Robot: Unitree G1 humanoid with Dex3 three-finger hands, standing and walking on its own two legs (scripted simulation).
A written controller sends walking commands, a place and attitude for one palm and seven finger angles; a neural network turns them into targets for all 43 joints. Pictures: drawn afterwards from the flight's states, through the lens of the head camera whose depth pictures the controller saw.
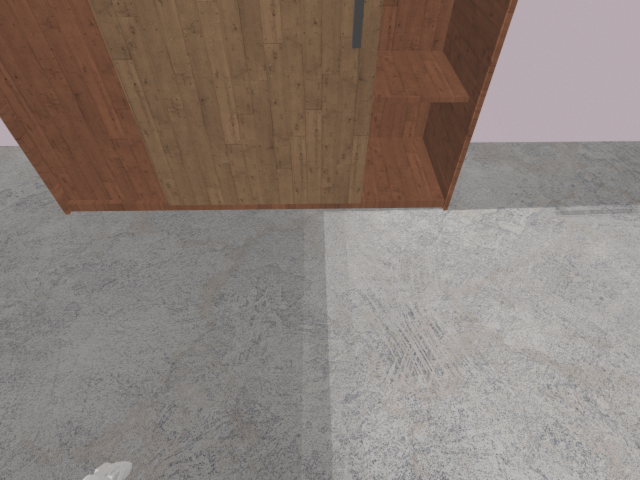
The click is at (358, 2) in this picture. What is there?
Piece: wardrobe's sliding door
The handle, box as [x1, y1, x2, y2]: [352, 0, 363, 47]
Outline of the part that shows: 354,0 352,47 360,47 363,0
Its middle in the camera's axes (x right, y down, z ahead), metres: +0.11 -0.71 +1.11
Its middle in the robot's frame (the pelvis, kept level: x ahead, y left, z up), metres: +1.33 -0.04 +0.14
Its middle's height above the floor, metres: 0.90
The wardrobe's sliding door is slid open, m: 0.39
